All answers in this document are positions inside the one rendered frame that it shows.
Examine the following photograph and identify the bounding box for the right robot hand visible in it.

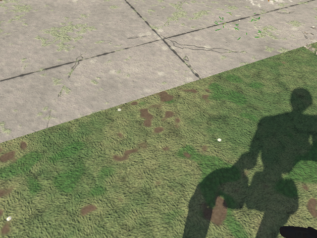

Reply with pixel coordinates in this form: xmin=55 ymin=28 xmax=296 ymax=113
xmin=279 ymin=226 xmax=317 ymax=238

